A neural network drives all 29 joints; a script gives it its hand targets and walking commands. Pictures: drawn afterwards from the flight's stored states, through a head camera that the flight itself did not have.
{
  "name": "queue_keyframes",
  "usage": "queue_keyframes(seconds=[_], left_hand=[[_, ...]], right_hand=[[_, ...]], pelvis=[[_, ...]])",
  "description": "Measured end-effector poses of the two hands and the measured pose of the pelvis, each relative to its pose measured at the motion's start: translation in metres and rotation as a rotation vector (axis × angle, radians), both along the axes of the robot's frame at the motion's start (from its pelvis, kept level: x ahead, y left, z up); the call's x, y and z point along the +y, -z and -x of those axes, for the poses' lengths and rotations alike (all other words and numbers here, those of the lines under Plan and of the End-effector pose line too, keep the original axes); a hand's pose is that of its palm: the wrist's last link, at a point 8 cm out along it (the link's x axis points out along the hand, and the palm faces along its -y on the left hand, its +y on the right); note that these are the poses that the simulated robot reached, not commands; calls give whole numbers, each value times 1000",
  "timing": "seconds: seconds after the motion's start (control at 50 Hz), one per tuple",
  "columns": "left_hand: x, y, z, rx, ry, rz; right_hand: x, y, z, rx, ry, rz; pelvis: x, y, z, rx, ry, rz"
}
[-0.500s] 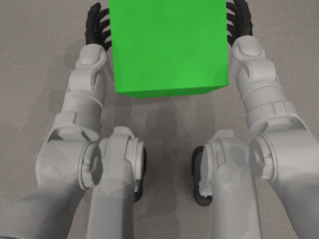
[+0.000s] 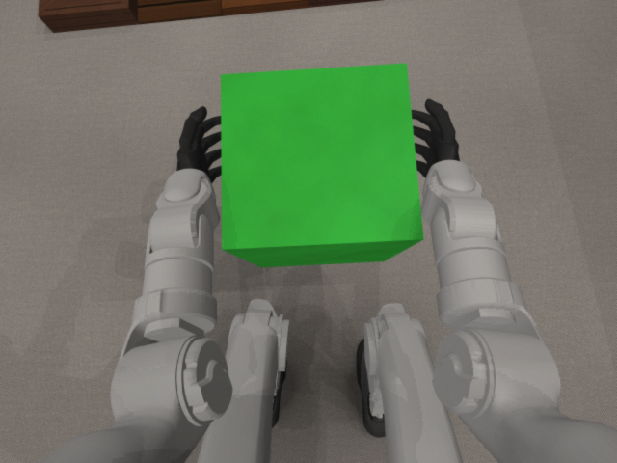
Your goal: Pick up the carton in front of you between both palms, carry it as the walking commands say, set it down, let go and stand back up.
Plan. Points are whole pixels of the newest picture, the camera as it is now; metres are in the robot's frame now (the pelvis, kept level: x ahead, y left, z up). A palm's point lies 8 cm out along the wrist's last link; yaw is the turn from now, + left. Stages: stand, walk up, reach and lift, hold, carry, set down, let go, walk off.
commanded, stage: reach and lift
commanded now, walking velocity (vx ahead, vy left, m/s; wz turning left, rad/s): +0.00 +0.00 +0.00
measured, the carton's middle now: (318, 186) +0.47 +0.02 -0.12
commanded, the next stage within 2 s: none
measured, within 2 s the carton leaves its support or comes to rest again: neither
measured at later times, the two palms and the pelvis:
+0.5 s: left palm (135, 142) +0.42 +0.16 +0.11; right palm (520, 136) +0.43 -0.14 +0.11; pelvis +0.05 +0.00 +0.14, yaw +0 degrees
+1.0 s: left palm out of the picture +0.39 +0.16 +0.26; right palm out of the picture +0.39 -0.14 +0.26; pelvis +0.09 +0.00 +0.25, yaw +0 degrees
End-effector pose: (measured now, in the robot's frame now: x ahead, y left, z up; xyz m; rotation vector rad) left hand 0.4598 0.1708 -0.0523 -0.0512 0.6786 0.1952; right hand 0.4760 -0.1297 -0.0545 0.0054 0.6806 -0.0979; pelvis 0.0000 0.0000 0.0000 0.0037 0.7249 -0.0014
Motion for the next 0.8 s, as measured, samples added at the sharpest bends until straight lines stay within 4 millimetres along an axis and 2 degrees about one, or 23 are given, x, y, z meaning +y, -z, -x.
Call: queue_keyframes(seconds=[0.36,0.8], left_hand=[[-4,-118,28,6,7,13],[-11,-255,60,0,34,6]], right_hand=[[-4,-118,33,7,22,-9],[-11,-255,71,1,37,-4]], pelvis=[[2,-100,-34,-151,-3,2],[2,-219,-76,-461,-3,2]])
